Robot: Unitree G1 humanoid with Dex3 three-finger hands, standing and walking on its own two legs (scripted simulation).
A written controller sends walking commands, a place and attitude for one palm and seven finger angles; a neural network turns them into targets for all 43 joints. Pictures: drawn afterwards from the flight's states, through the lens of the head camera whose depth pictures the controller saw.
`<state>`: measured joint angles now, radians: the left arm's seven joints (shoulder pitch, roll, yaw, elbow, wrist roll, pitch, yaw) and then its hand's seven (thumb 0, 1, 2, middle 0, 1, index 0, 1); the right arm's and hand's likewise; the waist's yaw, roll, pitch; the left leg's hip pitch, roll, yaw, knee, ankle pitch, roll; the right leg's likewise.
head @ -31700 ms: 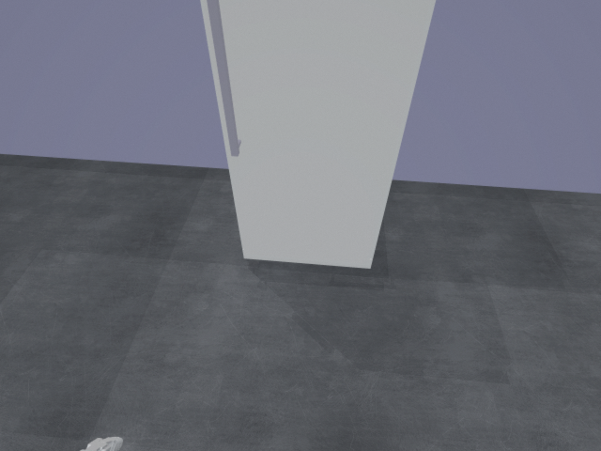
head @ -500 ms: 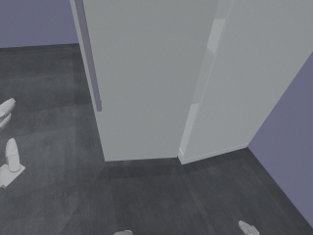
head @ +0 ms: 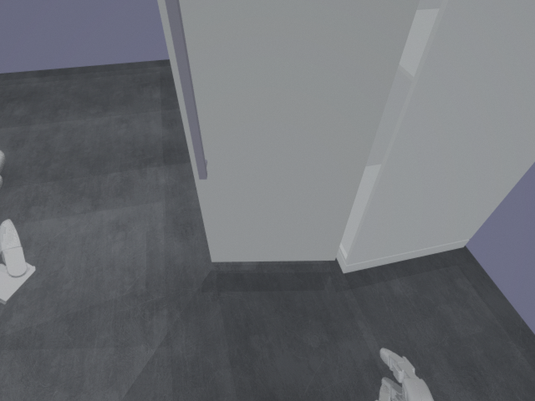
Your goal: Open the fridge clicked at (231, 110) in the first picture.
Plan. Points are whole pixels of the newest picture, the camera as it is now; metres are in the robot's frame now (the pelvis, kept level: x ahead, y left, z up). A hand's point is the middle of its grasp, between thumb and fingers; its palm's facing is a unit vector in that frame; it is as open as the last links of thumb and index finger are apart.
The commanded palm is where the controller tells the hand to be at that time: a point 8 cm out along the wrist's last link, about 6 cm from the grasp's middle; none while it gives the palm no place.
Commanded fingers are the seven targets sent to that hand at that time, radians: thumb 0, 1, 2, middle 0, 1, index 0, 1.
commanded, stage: stop stepping back and stand still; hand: left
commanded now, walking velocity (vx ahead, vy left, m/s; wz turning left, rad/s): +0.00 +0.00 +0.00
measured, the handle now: (190, 88) +0.70 +0.22 +0.11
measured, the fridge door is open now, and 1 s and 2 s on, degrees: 78 78 78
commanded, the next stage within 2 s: let the arm hang, fingers relaxed in 0.36 s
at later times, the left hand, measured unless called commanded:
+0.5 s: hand (44, 259) +0.24 +0.28 +0.15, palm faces +0.33 -0.79 -0.52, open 7.4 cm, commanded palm none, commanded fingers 0.00 0.90 0.90 -0.20 -0.30 -0.20 -0.30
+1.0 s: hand out of the picture -0.02 +0.24 -0.16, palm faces +0.01 -0.97 -0.24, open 7.2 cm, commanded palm none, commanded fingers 0.00 0.90 0.90 -0.20 -0.30 -0.20 -0.30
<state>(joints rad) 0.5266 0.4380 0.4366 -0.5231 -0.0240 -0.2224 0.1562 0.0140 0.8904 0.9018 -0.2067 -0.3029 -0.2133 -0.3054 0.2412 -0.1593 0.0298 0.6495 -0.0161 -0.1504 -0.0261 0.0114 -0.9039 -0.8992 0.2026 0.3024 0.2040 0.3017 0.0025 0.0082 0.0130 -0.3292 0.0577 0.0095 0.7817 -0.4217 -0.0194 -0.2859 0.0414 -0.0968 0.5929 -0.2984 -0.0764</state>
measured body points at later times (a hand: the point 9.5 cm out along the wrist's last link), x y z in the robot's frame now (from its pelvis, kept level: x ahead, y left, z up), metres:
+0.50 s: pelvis +0.02 +0.02 +0.01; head +0.03 +0.02 +0.46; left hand +0.21 +0.32 +0.18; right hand +0.20 -0.22 -0.07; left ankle +0.02 +0.12 -0.73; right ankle +0.01 -0.08 -0.73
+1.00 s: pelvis -0.02 +0.03 +0.01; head +0.00 +0.04 +0.46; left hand -0.02 +0.29 -0.14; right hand +0.00 -0.24 -0.13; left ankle +0.02 +0.12 -0.73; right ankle +0.01 -0.07 -0.73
